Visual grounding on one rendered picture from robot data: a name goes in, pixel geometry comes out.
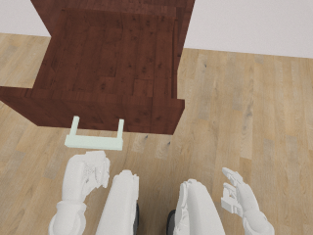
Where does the drawer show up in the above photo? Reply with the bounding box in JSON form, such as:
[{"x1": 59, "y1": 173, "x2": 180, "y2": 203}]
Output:
[{"x1": 0, "y1": 7, "x2": 185, "y2": 135}]

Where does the robot right forearm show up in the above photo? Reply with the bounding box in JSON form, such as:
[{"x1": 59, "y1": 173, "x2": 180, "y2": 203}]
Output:
[{"x1": 242, "y1": 210, "x2": 275, "y2": 235}]

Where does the robot right foot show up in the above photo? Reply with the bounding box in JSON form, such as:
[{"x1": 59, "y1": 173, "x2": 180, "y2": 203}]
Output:
[{"x1": 166, "y1": 210, "x2": 176, "y2": 235}]

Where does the handle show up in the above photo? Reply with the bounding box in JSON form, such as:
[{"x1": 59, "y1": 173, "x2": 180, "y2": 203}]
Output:
[{"x1": 65, "y1": 116, "x2": 124, "y2": 151}]

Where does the robot left hand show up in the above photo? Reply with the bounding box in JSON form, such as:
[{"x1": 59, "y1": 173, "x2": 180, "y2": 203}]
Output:
[{"x1": 62, "y1": 150, "x2": 111, "y2": 203}]

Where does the right robot thigh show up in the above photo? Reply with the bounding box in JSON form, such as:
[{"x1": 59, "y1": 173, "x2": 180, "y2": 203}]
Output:
[{"x1": 178, "y1": 180, "x2": 226, "y2": 235}]

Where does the cabinet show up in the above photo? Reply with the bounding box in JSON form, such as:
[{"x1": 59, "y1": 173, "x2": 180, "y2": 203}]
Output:
[{"x1": 30, "y1": 0, "x2": 196, "y2": 69}]

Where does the robot right hand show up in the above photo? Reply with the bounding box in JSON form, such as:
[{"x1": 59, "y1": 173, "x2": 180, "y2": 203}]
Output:
[{"x1": 221, "y1": 167, "x2": 260, "y2": 218}]

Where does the robot left forearm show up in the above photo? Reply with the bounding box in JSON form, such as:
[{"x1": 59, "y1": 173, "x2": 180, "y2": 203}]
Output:
[{"x1": 48, "y1": 201, "x2": 87, "y2": 235}]

